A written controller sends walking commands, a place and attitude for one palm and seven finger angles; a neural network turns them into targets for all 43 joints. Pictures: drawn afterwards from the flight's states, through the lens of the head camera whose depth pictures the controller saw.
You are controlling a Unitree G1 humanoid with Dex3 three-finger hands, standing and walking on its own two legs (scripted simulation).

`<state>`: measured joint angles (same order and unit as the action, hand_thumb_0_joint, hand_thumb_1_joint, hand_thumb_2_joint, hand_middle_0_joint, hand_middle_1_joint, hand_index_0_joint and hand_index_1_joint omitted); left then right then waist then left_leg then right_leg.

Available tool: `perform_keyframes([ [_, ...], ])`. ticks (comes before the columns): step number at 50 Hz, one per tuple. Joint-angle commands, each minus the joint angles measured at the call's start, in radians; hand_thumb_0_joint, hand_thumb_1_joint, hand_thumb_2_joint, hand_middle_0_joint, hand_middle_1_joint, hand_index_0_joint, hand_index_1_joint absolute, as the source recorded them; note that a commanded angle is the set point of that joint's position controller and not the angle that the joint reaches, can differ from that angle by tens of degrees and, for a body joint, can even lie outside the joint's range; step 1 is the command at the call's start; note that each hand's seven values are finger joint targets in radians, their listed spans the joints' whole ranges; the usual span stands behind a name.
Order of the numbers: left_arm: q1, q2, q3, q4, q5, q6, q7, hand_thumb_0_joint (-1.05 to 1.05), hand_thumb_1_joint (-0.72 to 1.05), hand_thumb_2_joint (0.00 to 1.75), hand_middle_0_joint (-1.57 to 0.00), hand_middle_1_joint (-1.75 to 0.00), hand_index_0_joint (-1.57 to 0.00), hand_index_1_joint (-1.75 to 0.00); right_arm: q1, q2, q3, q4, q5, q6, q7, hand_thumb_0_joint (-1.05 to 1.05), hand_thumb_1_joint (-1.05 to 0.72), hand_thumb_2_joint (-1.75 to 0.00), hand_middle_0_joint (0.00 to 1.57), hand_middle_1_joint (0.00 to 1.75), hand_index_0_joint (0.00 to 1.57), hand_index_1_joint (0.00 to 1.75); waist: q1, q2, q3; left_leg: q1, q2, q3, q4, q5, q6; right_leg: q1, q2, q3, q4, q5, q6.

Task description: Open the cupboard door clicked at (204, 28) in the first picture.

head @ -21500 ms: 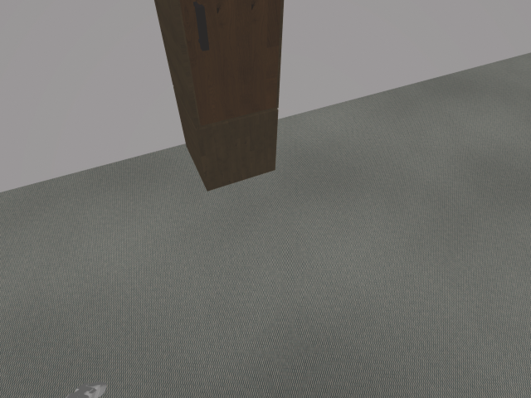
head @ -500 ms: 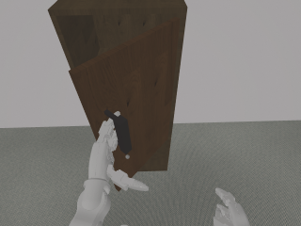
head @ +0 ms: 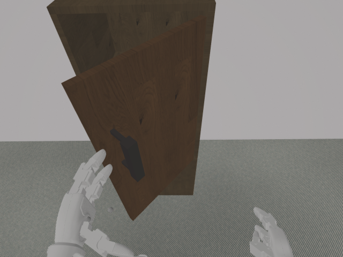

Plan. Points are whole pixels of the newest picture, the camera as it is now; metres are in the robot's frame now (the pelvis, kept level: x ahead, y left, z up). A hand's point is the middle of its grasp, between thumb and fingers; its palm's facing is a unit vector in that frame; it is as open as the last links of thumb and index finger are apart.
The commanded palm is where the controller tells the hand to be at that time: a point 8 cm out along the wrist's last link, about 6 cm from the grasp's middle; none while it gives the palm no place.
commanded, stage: slide the hand sideways off the handle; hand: left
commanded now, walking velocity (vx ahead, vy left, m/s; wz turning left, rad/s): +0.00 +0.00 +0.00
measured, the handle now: (127, 155) +0.31 +0.12 +0.10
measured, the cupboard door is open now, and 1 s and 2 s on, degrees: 48 48 48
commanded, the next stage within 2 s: draw the hand back to the body in 0.24 s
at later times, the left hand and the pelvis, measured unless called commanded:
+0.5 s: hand (88, 223) +0.17 +0.16 +0.11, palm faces +0.01 -1.00 -0.04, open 16.3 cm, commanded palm +0.14 +0.22 +0.12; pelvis -0.01 +0.01 -0.01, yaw +0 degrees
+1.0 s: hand (37, 210) +0.17 +0.23 +0.15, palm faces +0.23 -0.93 -0.29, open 15.3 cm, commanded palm +0.13 +0.28 +0.17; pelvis -0.01 +0.03 +0.02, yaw +0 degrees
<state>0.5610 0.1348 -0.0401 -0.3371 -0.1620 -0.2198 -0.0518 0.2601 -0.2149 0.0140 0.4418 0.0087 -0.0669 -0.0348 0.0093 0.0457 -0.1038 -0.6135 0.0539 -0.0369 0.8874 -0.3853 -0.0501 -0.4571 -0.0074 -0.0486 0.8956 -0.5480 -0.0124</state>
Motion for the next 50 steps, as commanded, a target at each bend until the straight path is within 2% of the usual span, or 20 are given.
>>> perform_keyframes([
  [1,0.022,0.080,0.092,-0.234,-0.038,-0.082,-0.037,0.00,-0.50,0.30,-0.15,-0.30,-0.15,-0.30,-0.083,-0.091,-0.043,-0.173,0.008,-0.061,-0.009,0.00,-0.90,-0.90,0.20,0.30,0.20,0.30,0.002,-0.080,-0.110,0.147,-0.066,0.037,-0.048,0.233,0.074,-0.035,0.019,0.009,-0.139,0.545,0.031],
  [3,0.028,0.097,0.113,-0.237,-0.051,-0.088,-0.054,0.00,-0.50,0.30,-0.15,-0.30,-0.15,-0.30,-0.078,-0.093,-0.045,-0.171,0.009,-0.062,-0.014,0.00,-0.90,-0.90,0.20,0.30,0.20,0.30,0.001,-0.061,-0.115,0.143,-0.066,0.035,-0.040,0.226,0.073,-0.051,0.019,0.010,-0.135,0.534,0.031],
  [6,0.011,0.115,0.137,-0.228,-0.073,-0.100,-0.083,0.00,-0.50,0.30,-0.15,-0.30,-0.15,-0.30,-0.080,-0.098,-0.047,-0.168,0.012,-0.068,-0.023,0.00,-0.90,-0.90,0.20,0.30,0.20,0.30,-0.008,-0.100,-0.104,0.114,-0.068,0.029,-0.019,0.194,0.074,-0.063,0.011,0.035,-0.147,0.505,0.039],
  [8,0.033,0.115,0.141,-0.231,-0.086,-0.106,-0.104,0.00,-0.50,0.30,-0.15,-0.30,-0.15,-0.30,-0.079,-0.098,-0.046,-0.167,0.016,-0.072,-0.027,0.00,-0.90,-0.90,0.20,0.30,0.20,0.30,0.000,-0.049,-0.118,0.119,-0.069,0.029,-0.022,0.195,0.073,-0.069,0.015,0.025,-0.138,0.477,0.031],
  [10,0.041,0.134,0.164,-0.234,-0.099,-0.110,-0.117,0.00,-0.50,0.30,-0.15,-0.30,-0.15,-0.30,-0.082,-0.099,-0.049,-0.166,0.018,-0.077,-0.031,0.00,-0.90,-0.90,0.20,0.30,0.20,0.30,0.008,-0.066,-0.127,0.119,-0.067,0.022,-0.021,0.206,0.073,-0.059,0.017,0.023,-0.132,0.480,0.029],
  [12,0.037,0.108,0.128,-0.251,-0.105,-0.110,-0.128,0.00,-0.50,0.30,-0.15,-0.30,-0.15,-0.30,-0.079,-0.097,-0.047,-0.171,0.021,-0.087,-0.032,0.00,-0.90,-0.90,0.20,0.30,0.20,0.30,-0.001,-0.036,-0.125,0.131,-0.066,0.021,-0.021,0.208,0.074,-0.083,0.020,0.013,-0.124,0.482,0.029],
  [15,0.015,0.108,0.111,-0.236,-0.095,-0.097,-0.124,0.00,-0.50,0.30,-0.15,-0.30,-0.15,-0.30,-0.082,-0.102,-0.046,-0.171,0.021,-0.095,-0.034,0.00,-0.90,-0.90,0.20,0.30,0.20,0.30,-0.004,-0.058,-0.096,0.116,-0.063,0.013,-0.024,0.181,0.077,-0.107,0.028,0.004,-0.126,0.408,0.022],
  [17,0.035,0.096,0.098,-0.252,-0.088,-0.090,-0.115,0.00,-0.50,0.30,-0.15,-0.30,-0.15,-0.30,-0.081,-0.100,-0.048,-0.181,0.021,-0.100,-0.031,0.00,-0.90,-0.90,0.20,0.30,0.20,0.30,0.004,-0.053,-0.115,0.123,-0.063,0.013,-0.031,0.174,0.077,-0.113,0.030,-0.005,-0.118,0.383,0.019],
  [19,0.039,0.138,0.143,-0.292,-0.082,-0.084,-0.097,0.00,-0.50,0.30,-0.15,-0.30,-0.15,-0.30,-0.085,-0.097,-0.047,-0.182,0.023,-0.099,-0.030,0.00,-0.90,-0.90,0.20,0.30,0.20,0.30,0.020,-0.023,-0.132,0.131,-0.061,0.014,-0.043,0.170,0.075,-0.106,0.033,-0.010,-0.116,0.355,0.011],
  [22,0.048,0.149,0.162,-0.320,-0.079,-0.062,-0.076,0.00,-0.50,0.30,-0.15,-0.30,-0.15,-0.30,-0.094,-0.087,-0.039,-0.187,0.027,-0.094,-0.030,0.00,-0.90,-0.90,0.20,0.30,0.20,0.30,0.026,-0.004,-0.115,0.127,-0.060,0.018,-0.055,0.154,0.075,-0.096,0.036,-0.013,-0.128,0.326,0.009],
  [25,0.021,0.166,0.193,-0.300,-0.092,-0.036,-0.068,0.00,-0.50,0.30,-0.15,-0.30,-0.15,-0.30,-0.107,-0.090,-0.035,-0.176,0.031,-0.097,-0.036,0.00,-0.90,-0.90,0.20,0.30,0.20,0.30,0.021,-0.051,-0.081,0.118,-0.055,0.011,-0.064,0.109,0.074,-0.101,0.040,-0.008,-0.161,0.259,0.010],
  [28,-0.020,0.157,0.183,-0.314,-0.108,-0.010,-0.083,0.00,-0.50,0.30,-0.15,-0.30,-0.15,-0.30,-0.106,-0.095,-0.025,-0.171,0.035,-0.112,-0.042,0.00,-0.90,-0.90,0.20,0.30,0.20,0.30,0.013,-0.010,-0.061,0.133,-0.055,0.011,-0.081,0.071,0.072,-0.116,0.039,-0.008,-0.187,0.203,0.012],
  [30,-0.025,0.168,0.192,-0.312,-0.114,0.011,-0.092,0.00,-0.50,0.30,-0.15,-0.30,-0.15,-0.30,-0.108,-0.100,-0.023,-0.164,0.035,-0.123,-0.047,0.00,-0.90,-0.90,0.20,0.30,0.20,0.30,0.013,-0.032,-0.071,0.146,-0.052,0.003,-0.090,0.075,0.075,-0.102,0.040,-0.008,-0.197,0.206,0.012],
  [37,-0.026,0.212,0.263,-0.341,-0.140,0.070,-0.110,0.00,-0.50,0.30,-0.15,-0.30,-0.15,-0.30,-0.119,-0.099,-0.014,-0.144,0.042,-0.152,-0.052,0.00,-0.90,-0.90,0.20,0.30,0.20,0.30,0.035,0.002,-0.062,0.176,-0.054,0.001,-0.132,0.074,0.071,-0.070,0.040,-0.023,-0.221,0.204,0.009],
  [40,-0.035,0.237,0.310,-0.318,-0.157,0.097,-0.120,0.00,-0.40,0.34,-0.15,-0.30,-0.15,-0.30,-0.127,-0.103,-0.013,-0.128,0.044,-0.155,-0.057,0.00,-0.90,-0.90,0.20,0.30,0.20,0.30,0.038,-0.025,-0.040,0.178,-0.055,0.001,-0.138,0.089,0.072,-0.048,0.041,-0.021,-0.242,0.223,0.010],
  [42,-0.060,0.235,0.313,-0.345,-0.169,0.101,-0.131,0.00,-0.32,0.37,-0.16,-0.30,-0.16,-0.30,-0.131,-0.104,-0.012,-0.127,0.048,-0.166,-0.059,0.00,-0.90,-0.90,0.20,0.30,0.20,0.30,0.037,0.005,-0.045,0.202,-0.056,0.004,-0.146,0.094,0.070,-0.050,0.040,-0.020,-0.248,0.231,0.011],
  [43,-0.113,0.398,0.335,-0.451,-0.001,0.091,-0.001,0.00,-0.29,0.39,-0.16,-0.30,-0.16,-0.30,-0.145,-0.099,-0.007,-0.139,0.032,-0.152,-0.086,0.00,-0.90,-0.90,0.20,0.30,0.20,0.30,0.064,0.014,-0.020,0.235,-0.052,0.034,-0.179,0.086,0.068,-0.055,0.019,0.054,-0.351,0.217,-0.004],
  [44,-0.050,0.312,0.306,-0.406,0.011,0.107,0.054,0.00,-0.26,0.40,-0.16,-0.30,-0.16,-0.30,-0.140,-0.080,0.000,-0.128,0.022,-0.148,-0.097,0.00,-0.90,-0.90,0.20,0.30,0.20,0.30,0.041,0.002,0.016,0.264,-0.054,0.042,-0.185,0.079,0.067,-0.061,0.009,0.049,-0.383,0.189,-0.005],
  [46,-0.018,0.270,0.266,-0.367,0.055,0.125,0.110,0.00,-0.18,0.43,-0.16,-0.30,-0.16,-0.30,-0.140,-0.081,0.005,-0.105,0.017,-0.136,-0.098,0.00,-0.90,-0.90,0.20,0.30,0.20,0.30,0.033,-0.002,0.055,0.300,-0.045,0.043,-0.212,0.080,0.070,-0.039,0.007,0.030,-0.405,0.180,-0.001],
  [50,-0.028,0.298,0.287,-0.360,0.093,0.118,0.158,0.00,-0.05,0.50,-0.17,-0.30,-0.17,-0.30,-0.156,-0.098,0.002,-0.082,0.005,-0.123,-0.099,0.00,-0.90,-0.90,0.20,0.30,0.20,0.30,0.038,-0.005,0.036,0.373,-0.040,0.041,-0.287,0.128,0.072,0.054,0.011,0.011,-0.432,0.244,0.002],
])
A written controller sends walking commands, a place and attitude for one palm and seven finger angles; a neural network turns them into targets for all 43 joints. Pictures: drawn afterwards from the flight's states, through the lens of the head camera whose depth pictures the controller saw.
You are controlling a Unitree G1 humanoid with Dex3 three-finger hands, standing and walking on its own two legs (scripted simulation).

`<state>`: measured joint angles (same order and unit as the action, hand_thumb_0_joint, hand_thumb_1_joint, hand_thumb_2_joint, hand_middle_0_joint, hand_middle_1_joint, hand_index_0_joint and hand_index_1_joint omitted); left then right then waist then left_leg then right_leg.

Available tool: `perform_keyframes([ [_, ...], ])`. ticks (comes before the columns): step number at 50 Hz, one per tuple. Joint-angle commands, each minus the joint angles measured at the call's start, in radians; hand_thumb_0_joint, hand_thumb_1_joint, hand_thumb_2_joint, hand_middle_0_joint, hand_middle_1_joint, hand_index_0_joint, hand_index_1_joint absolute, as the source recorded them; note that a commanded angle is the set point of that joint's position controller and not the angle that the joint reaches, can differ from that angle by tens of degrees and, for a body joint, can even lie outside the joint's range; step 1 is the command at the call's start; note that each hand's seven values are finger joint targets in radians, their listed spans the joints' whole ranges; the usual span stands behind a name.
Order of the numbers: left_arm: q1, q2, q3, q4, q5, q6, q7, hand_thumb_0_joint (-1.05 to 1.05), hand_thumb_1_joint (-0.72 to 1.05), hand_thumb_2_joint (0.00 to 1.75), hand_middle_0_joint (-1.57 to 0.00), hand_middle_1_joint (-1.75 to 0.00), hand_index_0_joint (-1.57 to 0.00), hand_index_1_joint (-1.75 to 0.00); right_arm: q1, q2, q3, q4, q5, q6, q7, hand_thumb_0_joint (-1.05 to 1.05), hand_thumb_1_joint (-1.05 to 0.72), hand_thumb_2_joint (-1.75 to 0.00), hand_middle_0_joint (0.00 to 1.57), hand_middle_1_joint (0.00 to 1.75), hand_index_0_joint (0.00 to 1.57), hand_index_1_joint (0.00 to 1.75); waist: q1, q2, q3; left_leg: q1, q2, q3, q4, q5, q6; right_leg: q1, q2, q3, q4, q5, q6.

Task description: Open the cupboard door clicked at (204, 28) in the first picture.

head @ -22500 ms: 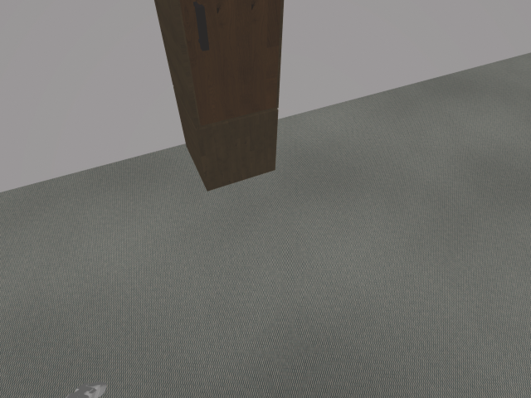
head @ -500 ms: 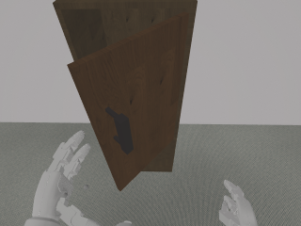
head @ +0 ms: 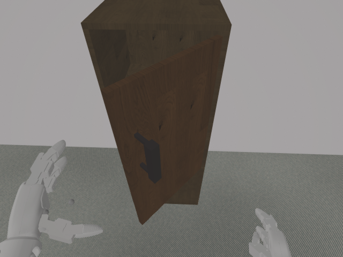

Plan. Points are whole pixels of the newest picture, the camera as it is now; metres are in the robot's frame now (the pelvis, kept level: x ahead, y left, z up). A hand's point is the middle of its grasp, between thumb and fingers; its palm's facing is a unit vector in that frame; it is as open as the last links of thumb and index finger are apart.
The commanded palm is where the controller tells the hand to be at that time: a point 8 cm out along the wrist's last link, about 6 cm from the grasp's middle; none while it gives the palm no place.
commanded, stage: draw the hand back to the body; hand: left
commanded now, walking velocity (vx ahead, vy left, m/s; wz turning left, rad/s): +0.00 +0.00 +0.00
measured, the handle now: (147, 157) +0.33 +0.10 +0.08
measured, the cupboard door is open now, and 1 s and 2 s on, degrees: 48 48 48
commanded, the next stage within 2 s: step back with the hand held close in 0.92 s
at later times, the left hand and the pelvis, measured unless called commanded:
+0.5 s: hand (42, 163) +0.22 +0.26 +0.18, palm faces +0.41 -0.83 -0.39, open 9.5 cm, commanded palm +0.17 +0.30 +0.20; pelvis +0.03 +0.01 +0.03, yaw -2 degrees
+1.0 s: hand (49, 161) +0.22 +0.24 +0.19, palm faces +0.44 -0.81 -0.39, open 7.4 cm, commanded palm +0.17 +0.28 +0.20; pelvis +0.02 -0.01 +0.03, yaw -2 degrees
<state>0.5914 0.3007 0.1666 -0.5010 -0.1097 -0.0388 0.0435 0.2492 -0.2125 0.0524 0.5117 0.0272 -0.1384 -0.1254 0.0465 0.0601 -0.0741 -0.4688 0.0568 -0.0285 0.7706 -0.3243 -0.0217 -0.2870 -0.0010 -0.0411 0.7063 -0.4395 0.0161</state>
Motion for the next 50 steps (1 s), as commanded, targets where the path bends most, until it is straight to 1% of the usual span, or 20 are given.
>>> perform_keyframes([
  [1,-0.064,0.125,0.073,-0.194,0.044,-0.063,0.068,0.00,-0.01,0.51,-0.17,-0.30,-0.17,-0.30,-0.150,-0.099,-0.033,-0.150,-0.015,-0.051,-0.008,0.00,-0.90,-0.90,0.20,0.30,0.20,0.30,-0.002,-0.012,0.015,0.241,-0.040,0.031,-0.196,0.061,0.043,-0.103,0.002,-0.003,-0.246,0.131,-0.025],
  [5,-0.082,0.160,0.125,-0.184,0.055,-0.069,0.087,0.00,0.13,0.57,-0.17,-0.30,-0.17,-0.30,-0.165,-0.105,-0.038,-0.125,-0.021,-0.048,-0.009,0.00,-0.90,-0.90,0.20,0.30,0.20,0.30,0.009,-0.023,-0.009,0.304,-0.035,0.032,-0.257,0.129,0.043,-0.013,0.005,-0.007,-0.277,0.205,-0.027],
  [9,-0.084,0.161,0.148,-0.186,0.057,-0.072,0.093,0.00,0.27,0.63,-0.18,-0.30,-0.18,-0.30,-0.173,-0.103,-0.040,-0.106,-0.024,-0.045,-0.001,0.00,-0.90,-0.90,0.20,0.30,0.20,0.30,0.013,0.004,-0.004,0.347,-0.032,0.037,-0.301,0.206,0.039,0.042,0.006,-0.013,-0.290,0.282,-0.027],
  [10,-0.085,0.166,0.154,-0.184,0.057,-0.074,0.094,0.00,0.31,0.64,-0.18,-0.30,-0.18,-0.30,-0.173,-0.106,-0.041,-0.100,-0.025,-0.044,0.002,0.00,-0.90,-0.90,0.20,0.30,0.20,0.30,0.015,-0.014,-0.015,0.346,-0.031,0.034,-0.310,0.219,0.038,0.071,0.007,-0.012,-0.296,0.294,-0.030],
  [14,-0.102,0.171,0.183,-0.182,0.058,-0.069,0.095,0.00,0.44,0.70,-0.18,-0.30,-0.18,-0.30,-0.176,-0.107,-0.047,-0.087,-0.027,-0.033,0.012,0.00,-0.90,-0.90,0.20,0.30,0.20,0.30,0.016,0.031,-0.009,0.384,-0.029,0.045,-0.333,0.290,0.035,0.093,0.010,-0.012,-0.313,0.354,-0.027],
  [15,-0.101,0.170,0.191,-0.149,0.055,-0.065,0.095,0.00,0.48,0.72,-0.19,-0.30,-0.19,-0.30,-0.178,-0.108,-0.046,-0.080,-0.029,-0.029,0.015,0.00,-0.90,-0.90,0.20,0.30,0.20,0.30,0.018,-0.008,0.011,0.368,-0.027,0.039,-0.342,0.284,0.033,0.105,0.011,-0.015,-0.323,0.348,-0.029],
  [16,-0.122,0.174,0.194,-0.173,0.054,-0.068,0.094,0.00,0.51,0.74,-0.19,-0.30,-0.19,-0.30,-0.183,-0.110,-0.048,-0.085,-0.027,-0.027,0.017,0.00,-0.90,-0.90,0.20,0.30,0.20,0.30,0.015,-0.005,0.014,0.381,-0.026,0.044,-0.347,0.286,0.034,0.102,0.012,-0.013,-0.329,0.356,-0.026],
  [17,-0.140,0.184,0.208,-0.190,0.057,-0.072,0.095,0.00,0.55,0.75,-0.19,-0.30,-0.19,-0.30,-0.181,-0.111,-0.051,-0.082,-0.029,-0.027,0.018,0.00,-0.90,-0.90,0.20,0.30,0.20,0.30,0.016,0.033,-0.009,0.398,-0.026,0.044,-0.350,0.301,0.033,0.111,0.011,-0.011,-0.327,0.360,-0.028],
  [19,-0.139,0.197,0.235,-0.189,0.055,-0.072,0.099,0.00,0.62,0.78,-0.19,-0.30,-0.19,-0.30,-0.176,-0.111,-0.053,-0.075,-0.032,-0.024,0.022,0.00,-0.90,-0.90,0.20,0.30,0.20,0.30,0.021,0.040,-0.031,0.413,-0.027,0.045,-0.353,0.341,0.031,0.131,0.012,-0.012,-0.327,0.389,-0.029],
  [27,-0.209,0.230,0.307,-0.137,0.042,-0.075,0.100,0.00,0.90,0.90,-0.20,-0.30,-0.20,-0.30,-0.189,-0.113,-0.065,-0.058,-0.031,-0.003,0.026,0.00,-0.90,-0.90,0.20,0.30,0.20,0.30,0.020,0.012,-0.016,0.434,-0.030,0.063,-0.363,0.354,0.033,0.144,0.013,-0.010,-0.358,0.428,-0.023],
  [28,-0.199,0.209,0.290,-0.118,0.043,-0.073,0.096,0.00,0.90,0.90,-0.20,-0.30,-0.20,-0.30,-0.191,-0.112,-0.066,-0.057,-0.031,-0.001,0.027,0.00,-0.90,-0.90,0.20,0.30,0.20,0.30,0.019,0.020,-0.005,0.436,-0.030,0.066,-0.366,0.348,0.033,0.136,0.013,-0.010,-0.361,0.420,-0.021],
  [30,-0.177,0.182,0.266,-0.077,0.038,-0.069,0.089,0.00,0.90,0.90,-0.20,-0.30,-0.20,-0.30,-0.195,-0.114,-0.069,-0.058,-0.029,0.004,0.030,0.00,-0.90,-0.90,0.20,0.30,0.20,0.30,0.019,-0.021,0.020,0.425,-0.032,0.068,-0.372,0.333,0.037,0.139,0.013,-0.009,-0.376,0.419,-0.019],
  [34,-0.199,0.214,0.285,-0.117,0.040,-0.079,0.087,0.00,0.90,0.90,-0.20,-0.30,-0.20,-0.30,-0.201,-0.113,-0.075,-0.059,-0.033,0.006,0.029,0.00,-0.90,-0.90,0.20,0.30,0.20,0.30,0.023,-0.025,-0.015,0.444,-0.039,0.079,-0.368,0.342,0.044,0.152,0.010,-0.003,-0.380,0.450,-0.014],
  [36,-0.206,0.217,0.285,-0.117,0.038,-0.081,0.087,0.00,0.90,0.90,-0.20,-0.30,-0.20,-0.30,-0.209,-0.112,-0.074,-0.059,-0.032,0.006,0.026,0.00,-0.90,-0.90,0.20,0.30,0.20,0.30,0.022,-0.025,0.008,0.437,-0.040,0.080,-0.369,0.328,0.044,0.147,0.009,0.000,-0.392,0.443,-0.012],
  [39,-0.208,0.228,0.298,-0.130,0.042,-0.091,0.090,0.00,0.90,0.90,-0.20,-0.30,-0.20,-0.30,-0.206,-0.110,-0.075,-0.052,-0.034,-0.002,0.022,0.00,-0.90,-0.90,0.20,0.30,0.20,0.30,0.024,0.006,-0.004,0.452,-0.044,0.085,-0.365,0.336,0.043,0.147,0.009,-0.001,-0.392,0.452,-0.013],
  [40,-0.210,0.242,0.309,-0.120,0.040,-0.090,0.091,0.00,0.90,0.90,-0.20,-0.30,-0.20,-0.30,-0.210,-0.109,-0.075,-0.049,-0.033,-0.002,0.019,0.00,-0.90,-0.90,0.20,0.30,0.20,0.30,0.026,-0.015,0.006,0.447,-0.046,0.086,-0.365,0.327,0.044,0.148,0.009,0.003,-0.404,0.450,-0.012],
  [41,-0.216,0.229,0.299,-0.126,0.040,-0.094,0.090,0.00,0.90,0.90,-0.20,-0.30,-0.20,-0.30,-0.212,-0.107,-0.075,-0.049,-0.033,-0.004,0.019,0.00,-0.90,-0.90,0.20,0.30,0.20,0.30,0.023,0.006,0.010,0.451,-0.045,0.088,-0.367,0.318,0.044,0.142,0.008,0.005,-0.405,0.440,-0.011],
  [47,-0.195,0.214,0.292,-0.082,0.035,-0.099,0.083,0.00,0.90,0.90,-0.20,-0.30,-0.20,-0.30,-0.210,-0.108,-0.080,-0.043,-0.033,-0.005,0.016,0.00,-0.90,-0.90,0.20,0.30,0.20,0.30,0.024,-0.048,0.024,0.457,-0.044,0.093,-0.370,0.328,0.049,0.139,0.009,0.003,-0.409,0.462,-0.004],
  [48,-0.203,0.216,0.290,-0.094,0.037,-0.102,0.082,0.00,0.90,0.90,-0.20,-0.30,-0.20,-0.30,-0.211,-0.110,-0.082,-0.044,-0.034,-0.007,0.018,0.00,-0.90,-0.90,0.20,0.30,0.20,0.30,0.024,-0.026,0.019,0.460,-0.046,0.096,-0.369,0.335,0.049,0.143,0.007,0.007,-0.410,0.472,-0.004],
  [50,-0.203,0.223,0.297,-0.078,0.036,-0.103,0.080,0.00,0.90,0.90,-0.20,-0.30,-0.20,-0.30,-0.215,-0.109,-0.082,-0.040,-0.033,-0.006,0.018,0.00,-0.90,-0.90,0.20,0.30,0.20,0.30,0.027,-0.047,0.028,0.458,-0.047,0.094,-0.372,0.327,0.049,0.141,0.009,0.008,-0.420,0.461,-0.004],
])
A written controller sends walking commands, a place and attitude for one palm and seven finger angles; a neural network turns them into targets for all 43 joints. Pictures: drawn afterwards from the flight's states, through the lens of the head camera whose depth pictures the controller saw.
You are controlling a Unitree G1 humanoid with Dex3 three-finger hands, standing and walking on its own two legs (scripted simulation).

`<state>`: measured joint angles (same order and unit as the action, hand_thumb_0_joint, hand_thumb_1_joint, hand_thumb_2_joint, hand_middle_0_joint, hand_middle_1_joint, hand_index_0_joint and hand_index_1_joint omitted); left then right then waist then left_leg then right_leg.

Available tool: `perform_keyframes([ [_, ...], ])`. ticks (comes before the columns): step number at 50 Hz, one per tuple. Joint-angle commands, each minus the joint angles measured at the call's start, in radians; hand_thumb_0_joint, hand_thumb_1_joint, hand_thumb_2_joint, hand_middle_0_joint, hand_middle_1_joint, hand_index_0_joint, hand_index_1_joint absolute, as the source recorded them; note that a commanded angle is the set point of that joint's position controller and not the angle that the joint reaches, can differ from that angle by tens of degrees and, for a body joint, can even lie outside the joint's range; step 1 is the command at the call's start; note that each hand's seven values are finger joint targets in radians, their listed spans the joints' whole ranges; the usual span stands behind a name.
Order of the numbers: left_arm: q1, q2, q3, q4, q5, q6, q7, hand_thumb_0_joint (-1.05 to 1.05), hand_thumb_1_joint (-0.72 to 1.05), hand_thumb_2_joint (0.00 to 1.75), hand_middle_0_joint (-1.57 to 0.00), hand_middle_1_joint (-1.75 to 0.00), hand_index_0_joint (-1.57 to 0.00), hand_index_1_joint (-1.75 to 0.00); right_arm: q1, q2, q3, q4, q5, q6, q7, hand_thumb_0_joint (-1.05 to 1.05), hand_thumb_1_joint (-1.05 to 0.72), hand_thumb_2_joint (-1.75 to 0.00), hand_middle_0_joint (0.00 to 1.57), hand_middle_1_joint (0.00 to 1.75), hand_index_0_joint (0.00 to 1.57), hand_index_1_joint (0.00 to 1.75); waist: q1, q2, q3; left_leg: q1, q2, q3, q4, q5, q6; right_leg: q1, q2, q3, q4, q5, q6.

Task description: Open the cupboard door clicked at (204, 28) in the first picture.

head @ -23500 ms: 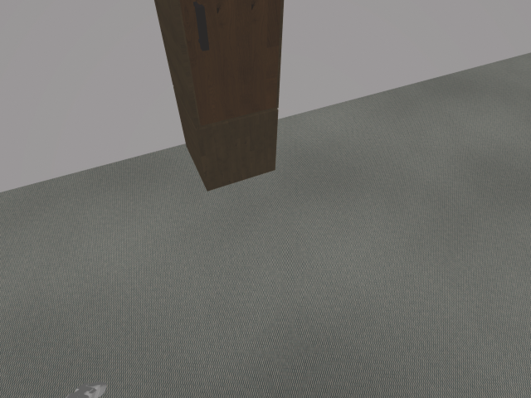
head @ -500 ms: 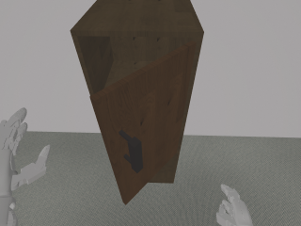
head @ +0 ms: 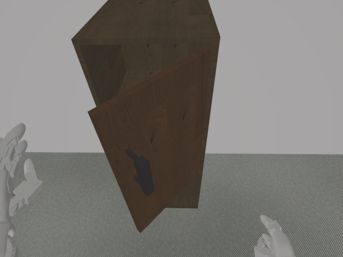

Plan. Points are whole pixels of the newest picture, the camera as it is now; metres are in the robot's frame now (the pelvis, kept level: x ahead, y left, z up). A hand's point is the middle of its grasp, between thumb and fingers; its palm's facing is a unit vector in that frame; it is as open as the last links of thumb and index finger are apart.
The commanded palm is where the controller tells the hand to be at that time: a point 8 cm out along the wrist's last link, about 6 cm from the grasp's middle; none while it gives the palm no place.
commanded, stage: step back with the hand held close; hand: left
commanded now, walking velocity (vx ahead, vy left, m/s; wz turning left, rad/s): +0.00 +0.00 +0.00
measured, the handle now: (139, 172) +0.30 +0.12 +0.05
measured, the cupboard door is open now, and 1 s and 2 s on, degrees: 48 48 48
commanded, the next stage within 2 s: stop stepping back and stand still in 1.02 s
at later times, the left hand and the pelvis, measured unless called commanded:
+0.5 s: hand (16, 200) +0.16 +0.29 +0.15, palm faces +0.33 -0.80 -0.51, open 7.4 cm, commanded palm +0.09 +0.33 +0.17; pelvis -0.06 +0.03 +0.00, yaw -2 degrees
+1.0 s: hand out of the picture +0.03 +0.32 +0.17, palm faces +0.51 -0.75 -0.43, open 7.4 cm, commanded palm -0.04 +0.35 +0.17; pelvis -0.17 +0.04 -0.02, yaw +3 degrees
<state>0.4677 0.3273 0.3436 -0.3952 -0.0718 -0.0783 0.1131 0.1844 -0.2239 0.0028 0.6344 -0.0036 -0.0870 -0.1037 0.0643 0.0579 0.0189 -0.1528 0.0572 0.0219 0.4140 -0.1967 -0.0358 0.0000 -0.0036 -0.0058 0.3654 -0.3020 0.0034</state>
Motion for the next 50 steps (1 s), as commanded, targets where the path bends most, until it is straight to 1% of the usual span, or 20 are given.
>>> perform_keyframes([
  [1,-0.080,0.189,0.113,-0.182,-0.002,-0.064,0.009,0.00,0.90,0.90,-0.20,-0.30,-0.20,-0.30,-0.151,-0.096,-0.033,-0.164,-0.002,-0.057,-0.005,0.00,-0.90,-0.90,0.20,0.30,0.20,0.30,0.007,-0.037,-0.063,0.146,-0.046,0.048,-0.016,0.197,0.065,-0.150,0.008,-0.025,-0.077,0.327,0.011],
  [2,-0.149,0.213,0.121,-0.246,-0.001,-0.073,0.011,0.00,0.90,0.90,-0.20,-0.30,-0.20,-0.30,-0.154,-0.097,-0.032,-0.167,-0.002,-0.061,-0.005,0.00,-0.90,-0.90,0.20,0.30,0.20,0.30,0.005,-0.022,-0.091,0.158,-0.049,0.047,-0.010,0.204,0.067,-0.144,0.006,-0.021,-0.076,0.341,0.011],
  [3,-0.209,0.329,0.228,-0.272,0.008,-0.107,0.015,0.00,0.90,0.90,-0.20,-0.30,-0.20,-0.30,-0.135,-0.114,-0.028,-0.186,0.002,-0.035,-0.001,0.00,-0.90,-0.90,0.20,0.30,0.20,0.30,-0.040,-0.049,-0.008,0.109,-0.032,0.043,0.057,0.192,0.076,-0.265,-0.041,0.027,-0.124,0.438,0.020],
  [4,-0.118,0.259,0.174,-0.190,0.011,-0.105,0.005,0.00,0.90,0.90,-0.20,-0.30,-0.20,-0.30,-0.138,-0.104,-0.031,-0.166,-0.002,-0.014,0.001,0.00,-0.90,-0.90,0.20,0.30,0.20,0.30,-0.047,-0.091,-0.035,0.093,-0.035,0.032,0.079,0.204,0.072,-0.240,-0.058,0.014,-0.103,0.500,0.019],
  [7,-0.013,0.227,0.154,-0.184,0.015,-0.108,-0.004,0.00,0.90,0.90,-0.20,-0.30,-0.20,-0.30,-0.132,-0.111,-0.045,-0.196,0.001,0.026,0.006,0.00,-0.90,-0.90,0.20,0.30,0.20,0.30,-0.048,-0.071,-0.112,0.095,-0.023,0.037,0.082,0.322,0.066,-0.196,-0.062,0.000,-0.039,0.601,0.025],
  [10,0.048,0.241,0.171,-0.214,0.010,-0.102,0.000,0.00,0.90,0.90,-0.20,-0.30,-0.20,-0.30,-0.133,-0.111,-0.051,-0.221,0.008,0.057,0.008,0.00,-0.90,-0.90,0.20,0.30,0.20,0.30,-0.049,-0.036,-0.155,0.105,-0.006,0.041,0.078,0.405,0.063,-0.196,-0.054,-0.008,-0.013,0.588,0.029],
  [13,0.059,0.268,0.194,-0.257,0.008,-0.099,0.007,0.00,0.90,0.90,-0.20,-0.30,-0.20,-0.30,-0.130,-0.113,-0.056,-0.248,0.014,0.078,0.008,0.00,-0.90,-0.90,0.20,0.30,0.20,0.30,-0.052,-0.075,-0.185,0.098,0.005,0.044,0.080,0.433,0.057,-0.195,-0.046,-0.008,0.011,0.594,0.030],
  [20,0.093,0.297,0.226,-0.338,0.007,-0.111,0.031,0.00,0.90,0.90,-0.20,-0.30,-0.20,-0.30,-0.123,-0.118,-0.062,-0.272,0.017,0.079,0.008,0.00,-0.90,-0.90,0.20,0.30,0.20,0.30,-0.047,0.034,-0.196,0.026,0.023,0.015,0.030,0.369,0.056,-0.191,-0.014,-0.012,0.056,0.409,0.028],
  [24,0.110,0.275,0.219,-0.350,0.007,-0.133,0.038,0.00,0.90,0.90,-0.20,-0.30,-0.20,-0.30,-0.106,-0.126,-0.062,-0.275,0.018,0.055,0.013,0.00,-0.90,-0.90,0.20,0.30,0.20,0.30,-0.053,0.065,-0.157,-0.090,0.041,-0.014,-0.032,0.122,0.059,-0.189,0.011,-0.016,0.083,0.228,0.027],
  [30,0.084,0.253,0.239,-0.334,0.030,-0.172,0.045,0.00,0.90,0.90,-0.20,-0.30,-0.20,-0.30,-0.101,-0.141,-0.065,-0.269,0.018,0.001,0.014,0.00,-0.90,-0.90,0.20,0.30,0.20,0.30,-0.055,0.149,-0.081,-0.462,0.103,-0.128,-0.174,-0.433,0.109,-0.045,0.053,-0.019,0.222,0.030,0.025],
  [32,0.086,0.248,0.240,-0.328,0.030,-0.181,0.045,0.00,0.90,0.90,-0.20,-0.30,-0.20,-0.30,-0.091,-0.136,-0.069,-0.261,0.019,-0.018,0.015,0.00,-0.90,-0.90,0.20,0.30,0.20,0.30,-0.055,0.109,-0.082,-0.461,0.090,-0.111,-0.136,-0.457,0.101,-0.084,0.052,-0.007,0.200,-0.041,0.013],
  [34,0.081,0.252,0.233,-0.345,0.028,-0.187,0.047,0.00,0.90,0.90,-0.20,-0.30,-0.20,-0.30,-0.073,-0.126,-0.071,-0.250,0.015,-0.029,0.019,0.00,-0.90,-0.90,0.20,0.30,0.20,0.30,-0.061,0.026,-0.072,-0.355,0.022,-0.053,-0.009,-0.401,0.069,-0.249,0.007,0.064,0.068,-0.175,-0.017],
  [37,0.055,0.257,0.201,-0.340,0.026,-0.186,0.064,0.00,0.90,0.90,-0.20,-0.30,-0.20,-0.30,-0.045,-0.101,-0.069,-0.189,0.003,-0.026,0.019,0.00,-0.90,-0.90,0.20,0.30,0.20,0.30,-0.078,-0.203,-0.076,-0.040,-0.074,0.016,0.382,-0.178,0.013,-0.635,-0.184,0.235,-0.132,-0.257,-0.108],
  [39,-0.013,0.262,0.193,-0.343,0.033,-0.173,0.076,0.00,0.90,0.90,-0.20,-0.30,-0.20,-0.30,-0.042,-0.094,-0.062,-0.165,-0.001,-0.023,0.017,0.00,-0.90,-0.90,0.20,0.30,0.20,0.30,-0.090,-0.231,-0.084,-0.007,-0.070,0.008,0.344,-0.135,0.020,-0.619,-0.183,0.172,-0.078,-0.118,-0.090],
  [41,-0.071,0.275,0.197,-0.351,0.032,-0.172,0.073,0.00,0.90,0.90,-0.20,-0.30,-0.20,-0.30,-0.067,-0.122,-0.058,-0.183,0.001,-0.028,0.002,0.00,-0.90,-0.90,0.20,0.30,0.20,0.30,-0.087,-0.036,-0.009,-0.095,0.006,-0.101,0.063,-0.221,0.048,-0.570,-0.060,0.079,0.070,-0.131,-0.013],
  [43,-0.049,0.268,0.235,-0.353,0.040,-0.192,0.073,0.00,0.90,0.90,-0.20,-0.30,-0.20,-0.30,-0.100,-0.141,-0.059,-0.201,0.000,-0.051,-0.005,0.00,-0.90,-0.90,0.20,0.30,0.20,0.30,-0.069,0.273,-0.073,-0.454,0.250,-0.436,-0.326,-0.665,0.157,-0.223,0.104,-0.015,0.508,-0.140,0.037],
  [44,-0.079,0.278,0.253,-0.364,0.048,-0.197,0.074,0.00,0.90,0.90,-0.20,-0.30,-0.20,-0.30,-0.088,-0.127,-0.070,-0.197,-0.007,-0.060,0.001,0.00,-0.90,-0.90,0.20,0.30,0.20,0.30,-0.070,0.273,-0.098,-0.527,0.296,-0.464,-0.374,-0.656,0.197,-0.165,0.124,0.014,0.739,-0.158,0.027],
  [46,-0.040,0.284,0.258,-0.354,0.037,-0.213,0.071,0.00,0.90,0.90,-0.20,-0.30,-0.20,-0.30,-0.092,-0.113,-0.085,-0.174,-0.012,-0.075,0.027,0.00,-0.90,-0.90,0.20,0.30,0.20,0.30,-0.054,0.126,-0.132,-0.399,0.257,-0.354,-0.257,-0.431,0.193,-0.262,0.105,0.039,0.787,-0.200,0.004],
  [47,0.019,0.255,0.238,-0.327,0.027,-0.209,0.071,0.00,0.90,0.90,-0.20,-0.30,-0.20,-0.30,-0.096,-0.112,-0.088,-0.168,-0.008,-0.076,0.042,0.00,-0.90,-0.90,0.20,0.30,0.20,0.30,-0.048,0.139,-0.145,-0.364,0.225,-0.266,-0.226,-0.376,0.172,-0.268,0.095,0.010,0.734,-0.214,-0.004],
  [50,0.070,0.240,0.204,-0.361,0.000,-0.196,0.070,0.00,0.90,0.90,-0.20,-0.30,-0.20,-0.30,-0.104,-0.094,-0.071,-0.167,-0.002,-0.084,0.061,0.00,-0.90,-0.90,0.20,0.30,0.20,0.30,-0.049,0.248,-0.142,-0.312,0.169,-0.161,-0.229,-0.325,0.100,-0.207,0.090,-0.060,0.403,-0.262,-0.029],
])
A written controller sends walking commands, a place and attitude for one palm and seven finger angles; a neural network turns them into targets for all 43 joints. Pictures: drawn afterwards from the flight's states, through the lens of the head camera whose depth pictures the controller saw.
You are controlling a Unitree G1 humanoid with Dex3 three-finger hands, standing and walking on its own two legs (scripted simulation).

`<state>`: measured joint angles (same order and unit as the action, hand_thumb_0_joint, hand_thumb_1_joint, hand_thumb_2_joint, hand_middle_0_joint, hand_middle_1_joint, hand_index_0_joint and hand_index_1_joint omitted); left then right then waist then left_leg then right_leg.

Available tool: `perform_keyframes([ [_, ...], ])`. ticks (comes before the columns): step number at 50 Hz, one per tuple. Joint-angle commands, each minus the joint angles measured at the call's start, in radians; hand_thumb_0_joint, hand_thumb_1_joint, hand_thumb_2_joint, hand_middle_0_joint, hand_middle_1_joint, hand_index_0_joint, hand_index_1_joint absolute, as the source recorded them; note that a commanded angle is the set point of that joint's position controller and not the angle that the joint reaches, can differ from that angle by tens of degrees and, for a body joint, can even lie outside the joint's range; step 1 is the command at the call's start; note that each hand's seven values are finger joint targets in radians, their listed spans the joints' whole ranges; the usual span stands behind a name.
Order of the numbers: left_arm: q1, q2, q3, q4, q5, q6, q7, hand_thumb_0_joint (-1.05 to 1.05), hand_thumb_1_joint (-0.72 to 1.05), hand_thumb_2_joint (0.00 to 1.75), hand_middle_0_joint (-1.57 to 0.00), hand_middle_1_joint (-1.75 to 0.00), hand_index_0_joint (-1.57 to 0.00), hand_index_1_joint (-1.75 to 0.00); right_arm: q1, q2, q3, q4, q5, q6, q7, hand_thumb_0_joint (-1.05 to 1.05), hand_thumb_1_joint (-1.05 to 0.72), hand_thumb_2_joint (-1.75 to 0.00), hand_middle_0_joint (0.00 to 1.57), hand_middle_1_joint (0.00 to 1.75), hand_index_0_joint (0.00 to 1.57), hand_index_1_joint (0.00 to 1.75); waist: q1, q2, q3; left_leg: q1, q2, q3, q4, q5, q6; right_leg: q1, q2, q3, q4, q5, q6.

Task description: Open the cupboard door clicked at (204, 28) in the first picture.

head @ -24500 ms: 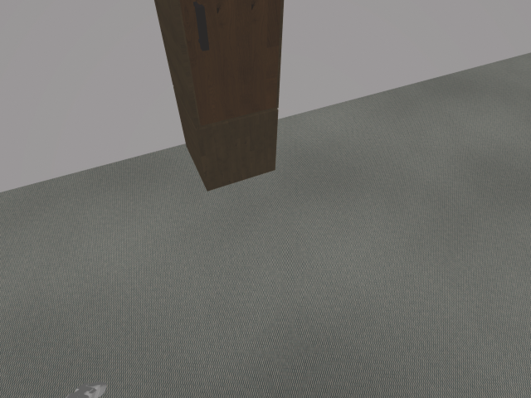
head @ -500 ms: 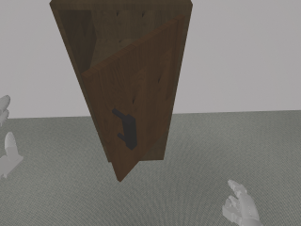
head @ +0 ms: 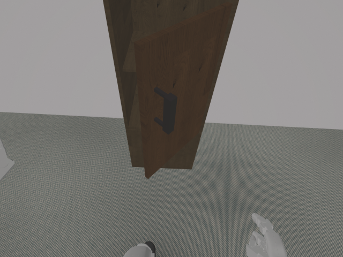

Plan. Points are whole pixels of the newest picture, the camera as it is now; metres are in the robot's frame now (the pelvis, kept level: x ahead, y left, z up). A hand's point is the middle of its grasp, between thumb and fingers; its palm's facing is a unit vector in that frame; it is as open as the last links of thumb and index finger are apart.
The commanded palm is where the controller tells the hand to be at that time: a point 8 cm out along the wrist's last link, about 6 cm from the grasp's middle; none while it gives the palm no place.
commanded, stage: step back with the hand held close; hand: left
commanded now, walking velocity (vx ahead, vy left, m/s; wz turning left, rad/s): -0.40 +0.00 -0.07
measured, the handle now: (163, 110) +0.47 +0.06 +0.06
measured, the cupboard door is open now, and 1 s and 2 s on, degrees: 48 48 48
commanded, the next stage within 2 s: stop stepping back and stand still in 0.02 s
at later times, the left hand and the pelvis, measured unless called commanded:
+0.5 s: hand out of the picture +0.13 +0.27 +0.19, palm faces +0.35 -0.83 -0.43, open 7.4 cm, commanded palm +0.08 +0.31 +0.19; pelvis -0.09 +0.03 +0.02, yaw -5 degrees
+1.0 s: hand out of the picture +0.14 +0.27 +0.18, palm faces +0.32 -0.82 -0.47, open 7.4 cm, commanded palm +0.08 +0.31 +0.19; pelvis -0.10 +0.03 +0.01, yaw -6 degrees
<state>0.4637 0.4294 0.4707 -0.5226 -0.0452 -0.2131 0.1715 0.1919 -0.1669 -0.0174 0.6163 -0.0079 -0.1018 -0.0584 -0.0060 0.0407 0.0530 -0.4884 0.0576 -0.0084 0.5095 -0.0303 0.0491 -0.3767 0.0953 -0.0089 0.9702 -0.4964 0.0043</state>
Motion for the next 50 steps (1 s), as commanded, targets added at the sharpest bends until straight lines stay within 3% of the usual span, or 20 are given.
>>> perform_keyframes([
  [1,0.068,0.138,0.062,-0.248,-0.035,-0.062,0.003,0.00,0.90,0.90,-0.20,-0.30,-0.20,-0.30,-0.107,-0.146,-0.041,-0.146,0.003,-0.068,0.018,0.00,-0.90,-0.90,0.20,0.30,0.20,0.30,0.023,0.246,-0.173,0.043,0.144,-0.106,-0.288,-0.455,-0.020,0.194,-0.016,-0.057,-0.392,-0.057,-0.041],
  [2,0.058,0.161,0.074,-0.243,-0.037,-0.067,-0.005,0.00,0.90,0.90,-0.20,-0.30,-0.20,-0.30,-0.099,-0.142,-0.040,-0.139,0.001,-0.064,0.017,0.00,-0.90,-0.90,0.20,0.30,0.20,0.30,0.020,0.154,-0.156,0.083,0.101,-0.056,-0.175,-0.397,-0.058,0.164,-0.072,0.001,-0.610,-0.010,-0.060],
  [4,0.013,0.232,0.096,-0.248,-0.021,-0.083,-0.003,0.00,0.90,0.90,-0.20,-0.30,-0.20,-0.30,-0.106,-0.131,-0.035,-0.125,-0.002,-0.038,0.010,0.00,-0.90,-0.90,0.20,0.30,0.20,0.30,0.025,-0.227,-0.119,0.147,-0.058,0.032,0.412,-0.356,-0.120,-0.112,-0.447,0.447,-0.844,0.236,-0.178],
  [5,0.011,0.233,0.126,-0.189,-0.008,-0.084,0.014,0.00,0.90,0.90,-0.20,-0.30,-0.20,-0.30,-0.102,-0.127,-0.019,-0.105,-0.036,-0.040,0.007,0.00,-0.90,-0.90,0.20,0.30,0.20,0.30,0.026,-0.112,-0.120,0.068,-0.059,0.008,0.519,-0.449,-0.113,-0.077,-0.477,0.385,-0.758,0.659,-0.209],
  [6,0.021,0.164,0.042,-0.141,-0.011,-0.045,-0.001,0.00,0.90,0.90,-0.20,-0.30,-0.20,-0.30,-0.081,-0.118,-0.036,-0.104,-0.003,-0.029,0.005,0.00,-0.90,-0.90,0.20,0.30,0.20,0.30,0.007,-0.257,-0.197,-0.008,-0.069,-0.036,0.556,-0.433,-0.099,0.079,-0.404,0.268,-0.635,0.832,-0.162],
  [8,0.026,0.182,0.087,-0.140,-0.001,-0.016,0.000,0.00,0.90,0.90,-0.20,-0.30,-0.20,-0.30,-0.112,-0.121,-0.026,-0.151,0.010,-0.017,-0.020,0.00,-0.90,-0.90,0.20,0.30,0.20,0.30,0.000,-0.280,-0.170,0.038,-0.042,0.008,0.412,-0.350,-0.079,0.152,-0.322,0.165,-0.542,0.923,-0.122],
  [11,0.012,0.173,0.081,-0.163,-0.009,-0.010,0.003,0.00,0.90,0.90,-0.20,-0.30,-0.20,-0.30,-0.092,-0.137,-0.009,-0.153,0.007,-0.023,-0.044,0.00,-0.90,-0.90,0.20,0.30,0.20,0.30,-0.009,-0.057,-0.152,0.271,-0.068,0.052,-0.046,-0.146,-0.056,0.116,-0.224,0.096,-0.513,0.612,-0.058],
  [13,0.002,0.182,0.081,-0.237,-0.009,-0.028,0.008,0.00,0.90,0.90,-0.20,-0.30,-0.20,-0.30,-0.076,-0.183,-0.026,-0.174,0.009,-0.055,-0.042,0.00,-0.90,-0.90,0.20,0.30,0.20,0.30,0.021,0.109,-0.191,0.377,0.107,-0.140,-0.162,0.028,-0.001,0.093,-0.109,0.057,-0.458,0.286,0.004],
  [14,-0.022,0.182,0.076,-0.253,-0.008,-0.035,0.007,0.00,0.90,0.90,-0.20,-0.30,-0.20,-0.30,-0.067,-0.191,-0.033,-0.179,0.016,-0.070,-0.036,0.00,-0.90,-0.90,0.20,0.30,0.20,0.30,0.025,0.085,-0.197,0.386,0.148,-0.181,-0.183,-0.005,0.014,0.096,-0.075,0.050,-0.453,0.163,0.009],
  [15,0.026,0.215,0.114,-0.234,-0.014,-0.037,0.003,0.00,0.90,0.90,-0.20,-0.30,-0.20,-0.30,-0.063,-0.170,-0.027,-0.161,0.004,-0.090,-0.035,0.00,-0.90,-0.90,0.20,0.30,0.20,0.30,0.015,0.195,-0.198,0.361,0.173,-0.281,-0.321,-0.285,0.011,0.059,-0.045,0.024,-0.368,0.047,0.016],
  [17,0.000,0.159,0.074,-0.269,0.003,-0.043,0.008,0.00,0.90,0.90,-0.20,-0.30,-0.20,-0.30,-0.060,-0.145,-0.015,-0.152,-0.008,-0.102,-0.024,0.00,-0.90,-0.90,0.20,0.30,0.20,0.30,-0.006,0.268,-0.107,0.199,0.208,-0.387,-0.480,-0.637,-0.003,0.075,-0.045,0.055,-0.176,0.031,0.006],
  [20,0.118,0.140,0.061,-0.219,0.013,-0.019,0.017,0.00,0.90,0.90,-0.20,-0.30,-0.20,-0.30,-0.058,-0.155,-0.026,-0.152,-0.002,-0.099,-0.005,0.00,-0.90,-0.90,0.20,0.30,0.20,0.30,0.012,0.136,-0.149,0.190,0.151,-0.198,-0.438,-0.581,-0.004,0.163,-0.031,-0.025,-0.279,0.066,-0.004],
  [25,0.111,0.161,0.044,-0.200,0.007,0.010,0.012,0.00,0.90,0.90,-0.20,-0.30,-0.20,-0.30,-0.054,-0.162,-0.023,-0.145,-0.012,-0.068,-0.023,0.00,-0.90,-0.90,0.20,0.30,0.20,0.30,-0.004,0.189,-0.124,0.170,0.062,-0.077,-0.378,-0.516,-0.075,0.307,-0.002,-0.104,-0.604,0.092,-0.031],
  [27,0.095,0.181,0.056,-0.177,0.002,0.014,0.006,0.00,0.90,0.90,-0.20,-0.30,-0.20,-0.30,-0.050,-0.150,-0.019,-0.145,-0.016,-0.046,-0.029,0.00,-0.90,-0.90,0.20,0.30,0.20,0.30,-0.010,0.072,-0.143,0.169,0.015,-0.019,-0.195,-0.398,-0.071,0.310,-0.090,-0.004,-0.702,0.135,-0.069],
  [30,0.000,0.187,0.058,-0.138,-0.008,0.015,0.003,0.00,0.90,0.90,-0.20,-0.30,-0.20,-0.30,-0.059,-0.163,-0.041,-0.121,-0.006,-0.025,-0.024,0.00,-0.90,-0.90,0.20,0.30,0.20,0.30,0.001,-0.224,-0.122,0.122,-0.052,0.010,0.336,-0.323,-0.066,0.050,-0.373,0.383,-0.835,-0.215,-0.211],
  [33,-0.057,0.152,0.027,-0.065,0.001,-0.005,-0.003,0.00,0.90,0.90,-0.20,-0.30,-0.20,-0.30,-0.051,-0.165,-0.028,-0.112,0.006,-0.035,-0.020,0.00,-0.90,-0.90,0.20,0.30,0.20,0.30,-0.014,-0.148,0.001,-0.049,-0.005,-0.005,0.400,-0.290,-0.053,0.116,-0.352,0.286,-0.779,0.027,-0.195],
  [38,-0.090,0.164,0.029,-0.098,0.011,-0.040,0.012,0.00,0.90,0.90,-0.20,-0.30,-0.20,-0.30,-0.063,-0.147,-0.011,-0.113,-0.002,-0.069,-0.038,0.00,-0.90,-0.90,0.20,0.30,0.20,0.30,0.010,-0.078,-0.014,0.211,-0.025,0.089,0.020,-0.242,-0.019,0.120,-0.282,0.176,-0.678,0.158,-0.137],
  [43,-0.015,0.186,0.078,-0.183,0.004,-0.054,-0.001,0.00,0.90,0.90,-0.20,-0.30,-0.20,-0.30,-0.038,-0.158,-0.014,-0.127,-0.003,-0.081,-0.023,0.00,-0.90,-0.90,0.20,0.30,0.20,0.30,0.007,0.187,-0.086,0.342,0.163,-0.230,-0.159,0.073,0.060,0.071,-0.084,-0.010,-0.395,0.241,0.005],
  [46,0.024,0.174,0.082,-0.176,0.005,-0.057,-0.006,0.00,0.90,0.90,-0.20,-0.30,-0.20,-0.30,-0.036,-0.159,-0.018,-0.126,-0.006,-0.096,-0.014,0.00,-0.90,-0.90,0.20,0.30,0.20,0.30,0.010,0.115,-0.094,0.261,0.171,-0.175,-0.165,0.074,0.047,0.167,-0.091,-0.002,-0.463,0.187,0.003],
  [50,0.160,0.145,0.082,-0.131,-0.008,-0.044,-0.009,0.00,0.90,0.90,-0.20,-0.30,-0.20,-0.30,-0.024,-0.166,-0.033,-0.136,0.011,-0.082,0.001,0.00,-0.90,-0.90,0.20,0.30,0.20,0.30,-0.001,-0.003,-0.217,0.303,0.048,-0.007,0.002,0.156,-0.032,0.274,-0.157,0.088,-0.574,0.636,-0.021],
])
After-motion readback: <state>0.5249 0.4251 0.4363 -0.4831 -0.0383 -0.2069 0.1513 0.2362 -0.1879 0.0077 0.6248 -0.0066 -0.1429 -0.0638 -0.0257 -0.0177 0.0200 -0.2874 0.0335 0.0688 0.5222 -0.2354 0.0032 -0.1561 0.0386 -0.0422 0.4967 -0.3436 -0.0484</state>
